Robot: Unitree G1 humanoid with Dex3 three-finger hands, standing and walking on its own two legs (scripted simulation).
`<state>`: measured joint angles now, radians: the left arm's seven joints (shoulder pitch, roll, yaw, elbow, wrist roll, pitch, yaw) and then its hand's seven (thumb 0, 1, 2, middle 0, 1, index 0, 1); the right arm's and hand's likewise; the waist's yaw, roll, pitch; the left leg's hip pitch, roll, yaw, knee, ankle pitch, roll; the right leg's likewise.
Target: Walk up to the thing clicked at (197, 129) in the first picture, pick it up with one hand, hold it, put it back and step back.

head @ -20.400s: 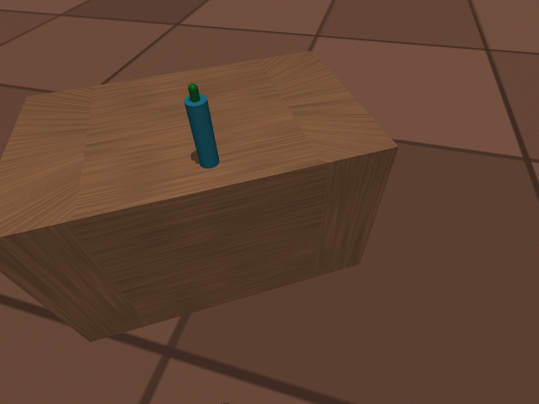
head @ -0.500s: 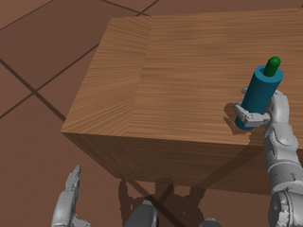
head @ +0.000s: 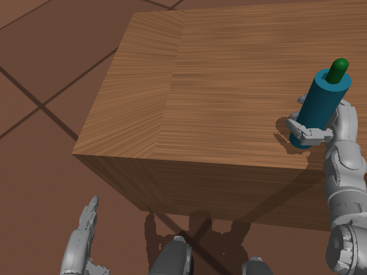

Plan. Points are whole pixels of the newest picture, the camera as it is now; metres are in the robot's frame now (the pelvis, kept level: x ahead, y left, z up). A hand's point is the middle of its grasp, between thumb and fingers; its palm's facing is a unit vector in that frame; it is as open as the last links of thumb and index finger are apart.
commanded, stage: open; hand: right
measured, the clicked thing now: (317, 108) +0.46 -0.18 +0.08
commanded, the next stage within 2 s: withdraw in 0.34 s
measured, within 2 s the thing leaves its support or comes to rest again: neither
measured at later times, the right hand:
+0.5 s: hand (307, 120) +0.46 -0.18 +0.04, palm faces +0.08 +1.00 +0.03, open 13.3 cm
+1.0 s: hand out of the picture +0.47 -0.25 +0.16, palm faces +0.10 +0.99 -0.08, open 17.3 cm
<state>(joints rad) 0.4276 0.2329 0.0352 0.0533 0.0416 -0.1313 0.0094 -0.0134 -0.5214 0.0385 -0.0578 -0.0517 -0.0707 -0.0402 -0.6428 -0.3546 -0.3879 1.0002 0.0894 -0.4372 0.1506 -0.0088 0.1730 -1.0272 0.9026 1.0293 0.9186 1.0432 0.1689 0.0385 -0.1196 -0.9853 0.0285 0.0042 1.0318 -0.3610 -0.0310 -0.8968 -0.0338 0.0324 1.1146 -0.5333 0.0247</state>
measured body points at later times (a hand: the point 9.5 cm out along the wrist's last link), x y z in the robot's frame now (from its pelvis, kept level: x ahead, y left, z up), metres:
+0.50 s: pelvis +0.01 +0.00 +0.00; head +0.11 -0.03 +0.44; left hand +0.16 +0.26 +0.00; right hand +0.45 -0.23 +0.04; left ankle +0.07 +0.14 -0.66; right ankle +0.00 -0.13 -0.66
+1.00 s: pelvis +0.02 +0.00 +0.04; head +0.07 -0.01 +0.48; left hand +0.18 +0.26 +0.00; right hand +0.46 -0.30 +0.16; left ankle +0.07 +0.14 -0.66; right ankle +0.00 -0.13 -0.66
